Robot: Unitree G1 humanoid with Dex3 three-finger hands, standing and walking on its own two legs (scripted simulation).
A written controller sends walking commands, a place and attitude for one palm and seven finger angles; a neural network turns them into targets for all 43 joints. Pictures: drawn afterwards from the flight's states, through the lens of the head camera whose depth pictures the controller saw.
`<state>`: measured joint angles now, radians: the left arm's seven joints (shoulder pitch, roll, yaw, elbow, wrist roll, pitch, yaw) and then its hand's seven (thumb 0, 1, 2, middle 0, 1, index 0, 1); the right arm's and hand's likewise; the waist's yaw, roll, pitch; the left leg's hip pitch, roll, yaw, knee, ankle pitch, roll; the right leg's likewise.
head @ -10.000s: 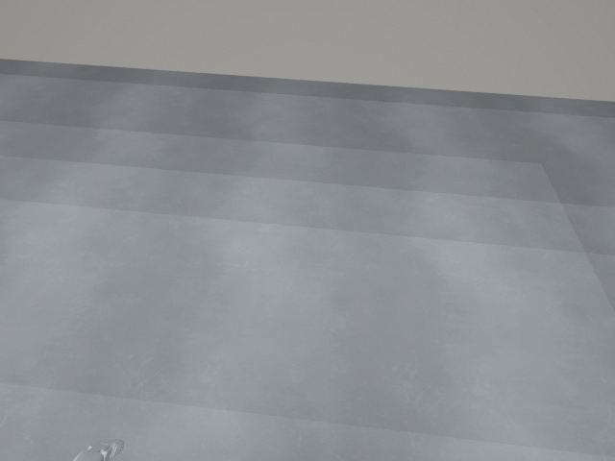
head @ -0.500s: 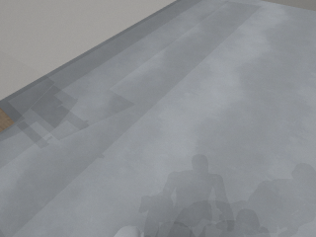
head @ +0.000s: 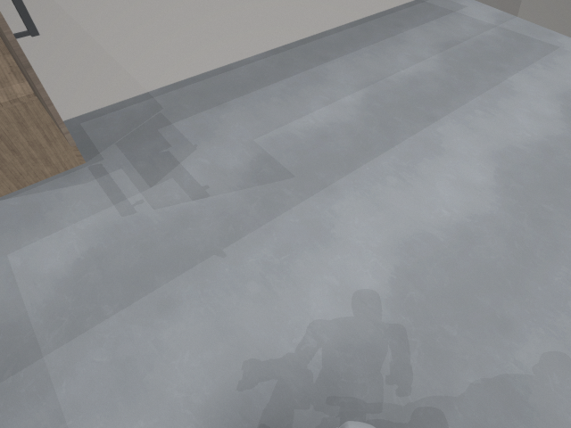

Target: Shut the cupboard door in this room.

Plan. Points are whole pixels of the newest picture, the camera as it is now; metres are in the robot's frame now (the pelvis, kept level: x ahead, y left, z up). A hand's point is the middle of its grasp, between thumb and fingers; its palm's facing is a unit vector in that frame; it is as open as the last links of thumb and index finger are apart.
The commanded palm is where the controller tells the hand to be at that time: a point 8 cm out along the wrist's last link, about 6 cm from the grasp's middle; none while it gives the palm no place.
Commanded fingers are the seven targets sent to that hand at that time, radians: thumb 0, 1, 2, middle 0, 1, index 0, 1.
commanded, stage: turn or walk to find it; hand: left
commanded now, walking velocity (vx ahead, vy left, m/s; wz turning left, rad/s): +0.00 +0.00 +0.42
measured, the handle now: (10, 5) +1.03 +0.80 +0.07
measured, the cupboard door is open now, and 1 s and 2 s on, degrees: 92 92 92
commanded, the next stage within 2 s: stand and wait in 0.52 s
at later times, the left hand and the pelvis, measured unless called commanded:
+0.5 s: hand out of the picture -0.02 +0.17 -0.16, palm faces +0.25 -0.94 -0.25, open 7.4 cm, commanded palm none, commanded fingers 0.00 0.90 0.90 -0.20 -0.30 -0.20 -0.30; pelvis -0.03 -0.03 +0.00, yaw +15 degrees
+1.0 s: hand out of the picture -0.07 +0.17 -0.17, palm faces +0.35 -0.90 -0.24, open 7.4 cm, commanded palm none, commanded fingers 0.00 0.90 0.90 -0.20 -0.30 -0.20 -0.30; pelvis -0.05 -0.02 -0.01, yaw +20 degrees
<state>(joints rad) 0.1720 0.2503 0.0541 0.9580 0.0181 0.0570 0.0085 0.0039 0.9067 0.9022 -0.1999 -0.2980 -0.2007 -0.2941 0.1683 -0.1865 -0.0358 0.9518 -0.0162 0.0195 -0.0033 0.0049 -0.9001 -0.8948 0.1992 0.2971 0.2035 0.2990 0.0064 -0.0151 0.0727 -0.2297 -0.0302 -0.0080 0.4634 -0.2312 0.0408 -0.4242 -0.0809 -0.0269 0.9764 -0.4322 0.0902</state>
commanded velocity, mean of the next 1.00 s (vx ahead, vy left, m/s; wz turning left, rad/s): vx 0.00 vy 0.00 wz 0.29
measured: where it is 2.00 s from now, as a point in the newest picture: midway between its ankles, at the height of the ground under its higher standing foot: outside the picture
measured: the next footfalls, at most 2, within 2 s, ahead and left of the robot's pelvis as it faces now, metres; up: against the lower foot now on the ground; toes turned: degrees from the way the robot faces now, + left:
right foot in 0.16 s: +0.04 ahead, -0.14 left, +0.00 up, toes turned +1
left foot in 0.58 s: -0.04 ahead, +0.11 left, +0.00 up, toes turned +21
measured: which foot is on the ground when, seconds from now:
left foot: down 0.00-0.16, up 0.18-0.56, down 0.58-0.96, up 0.98-1.00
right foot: up 0.00-0.14, down 0.16-0.58, up 0.60-0.92, down 0.94-1.00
